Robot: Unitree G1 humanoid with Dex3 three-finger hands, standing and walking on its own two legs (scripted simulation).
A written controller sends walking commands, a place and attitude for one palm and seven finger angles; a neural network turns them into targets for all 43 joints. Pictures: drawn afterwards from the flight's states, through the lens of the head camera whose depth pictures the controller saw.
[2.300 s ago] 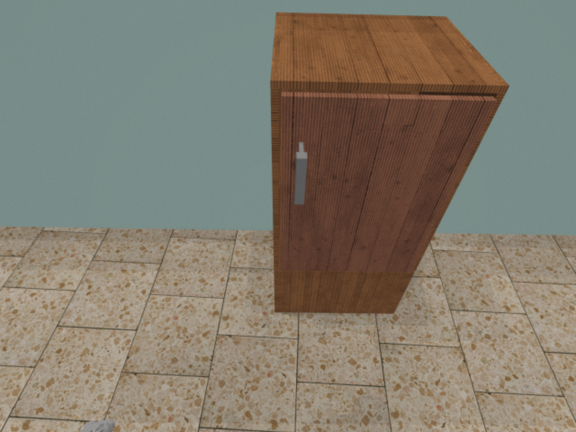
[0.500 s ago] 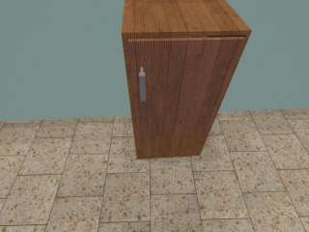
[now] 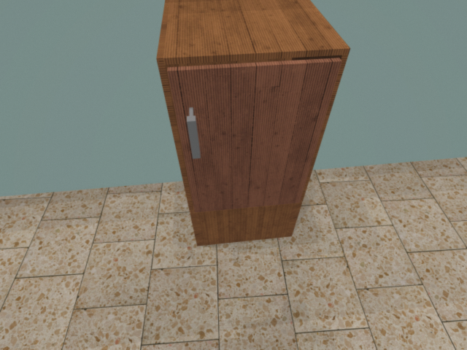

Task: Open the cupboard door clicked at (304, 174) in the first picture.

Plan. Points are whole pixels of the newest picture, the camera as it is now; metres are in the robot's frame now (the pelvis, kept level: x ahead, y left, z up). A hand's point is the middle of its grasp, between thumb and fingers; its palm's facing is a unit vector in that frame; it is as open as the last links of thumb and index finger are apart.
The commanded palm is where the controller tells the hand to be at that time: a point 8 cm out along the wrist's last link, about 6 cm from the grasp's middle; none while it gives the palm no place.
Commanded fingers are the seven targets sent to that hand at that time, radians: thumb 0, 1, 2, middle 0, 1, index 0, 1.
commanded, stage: turn to face it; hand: left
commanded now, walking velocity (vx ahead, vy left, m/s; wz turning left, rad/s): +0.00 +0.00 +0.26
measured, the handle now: (193, 133) +0.64 +0.15 -0.03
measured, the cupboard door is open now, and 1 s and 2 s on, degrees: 0 0 0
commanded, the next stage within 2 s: take the last steps up to it in 0.10 s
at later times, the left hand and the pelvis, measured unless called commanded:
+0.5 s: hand out of the picture -0.03 +0.19 -0.18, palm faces +0.06 -0.98 -0.17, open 7.3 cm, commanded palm none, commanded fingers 0.00 0.90 0.90 -0.20 -0.30 -0.20 -0.30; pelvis +0.02 +0.02 +0.00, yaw +1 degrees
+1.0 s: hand out of the picture +0.05 +0.11 -0.19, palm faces +0.13 -0.98 -0.14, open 7.3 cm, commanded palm none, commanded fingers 0.00 0.90 0.90 -0.20 -0.30 -0.20 -0.30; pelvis +0.10 -0.02 -0.01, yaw +2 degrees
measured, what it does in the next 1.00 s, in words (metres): steps on the spot: left foot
